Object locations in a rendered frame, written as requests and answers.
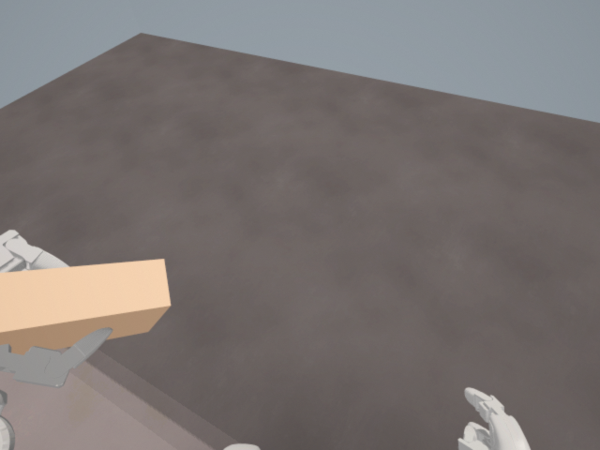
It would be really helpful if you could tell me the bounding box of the right robot hand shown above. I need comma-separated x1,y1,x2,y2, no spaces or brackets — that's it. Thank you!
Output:
458,387,531,450

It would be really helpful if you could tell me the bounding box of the left robot hand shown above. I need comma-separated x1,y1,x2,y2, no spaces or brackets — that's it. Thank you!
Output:
0,230,113,388

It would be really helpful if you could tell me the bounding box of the sponge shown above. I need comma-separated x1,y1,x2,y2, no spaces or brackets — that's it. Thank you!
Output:
0,259,171,355

